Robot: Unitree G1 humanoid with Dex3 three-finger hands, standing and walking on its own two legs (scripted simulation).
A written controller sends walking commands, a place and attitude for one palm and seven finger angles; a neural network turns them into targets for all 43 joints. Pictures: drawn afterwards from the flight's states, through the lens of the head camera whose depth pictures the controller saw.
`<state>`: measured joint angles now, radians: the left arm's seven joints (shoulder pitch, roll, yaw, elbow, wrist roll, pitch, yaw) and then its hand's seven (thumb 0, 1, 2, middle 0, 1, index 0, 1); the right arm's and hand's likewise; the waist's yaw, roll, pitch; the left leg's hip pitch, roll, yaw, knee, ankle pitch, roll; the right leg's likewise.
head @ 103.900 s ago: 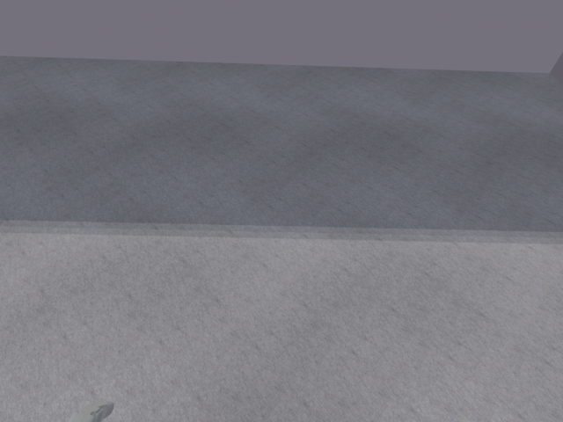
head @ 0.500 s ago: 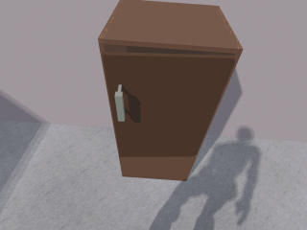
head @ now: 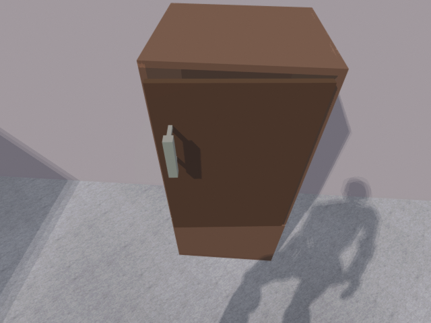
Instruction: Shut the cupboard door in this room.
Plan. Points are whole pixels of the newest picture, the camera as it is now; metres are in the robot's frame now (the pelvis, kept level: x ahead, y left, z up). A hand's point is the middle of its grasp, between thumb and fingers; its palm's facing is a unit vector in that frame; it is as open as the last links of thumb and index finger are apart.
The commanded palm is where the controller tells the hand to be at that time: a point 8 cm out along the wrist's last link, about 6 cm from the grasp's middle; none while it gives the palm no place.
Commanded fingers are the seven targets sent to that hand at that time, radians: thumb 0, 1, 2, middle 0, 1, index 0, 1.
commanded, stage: look again from close up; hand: left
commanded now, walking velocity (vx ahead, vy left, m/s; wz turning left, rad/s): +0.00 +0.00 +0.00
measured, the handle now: (171, 151) +0.49 +0.14 +0.03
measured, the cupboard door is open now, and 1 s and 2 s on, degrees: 5 5 5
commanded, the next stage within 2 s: raise the hand and make a fist in 0.14 s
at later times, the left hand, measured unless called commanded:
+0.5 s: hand (130, 273) +0.20 +0.16 +0.02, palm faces +0.14 -0.99 -0.02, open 6.9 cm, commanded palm +0.11 +0.22 -0.05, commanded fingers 0.00 0.90 0.90 -0.44 -0.56 -0.44 -0.56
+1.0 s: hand (139, 293) +0.19 +0.15 -0.04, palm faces -0.01 -1.00 +0.03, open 4.5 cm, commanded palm +0.15 +0.23 -0.02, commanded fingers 0.00 0.90 0.90 -0.90 -1.06 -0.90 -1.06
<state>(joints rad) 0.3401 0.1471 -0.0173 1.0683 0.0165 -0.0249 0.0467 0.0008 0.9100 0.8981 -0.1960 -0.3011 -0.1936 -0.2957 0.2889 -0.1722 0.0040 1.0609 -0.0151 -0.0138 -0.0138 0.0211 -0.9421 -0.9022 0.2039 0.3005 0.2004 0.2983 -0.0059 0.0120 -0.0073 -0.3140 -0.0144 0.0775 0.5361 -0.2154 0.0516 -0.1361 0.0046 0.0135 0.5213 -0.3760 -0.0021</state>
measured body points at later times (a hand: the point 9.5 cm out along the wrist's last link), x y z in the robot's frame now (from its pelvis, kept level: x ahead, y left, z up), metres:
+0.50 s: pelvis -0.02 -0.01 -0.04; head -0.02 -0.02 +0.41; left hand +0.19 +0.22 +0.02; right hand +0.15 -0.25 -0.12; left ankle +0.05 +0.09 -0.73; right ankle -0.02 -0.11 -0.73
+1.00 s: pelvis -0.01 -0.02 -0.08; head +0.03 -0.02 +0.37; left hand +0.18 +0.21 -0.03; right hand +0.16 -0.23 -0.16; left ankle +0.04 +0.09 -0.73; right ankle -0.03 -0.11 -0.73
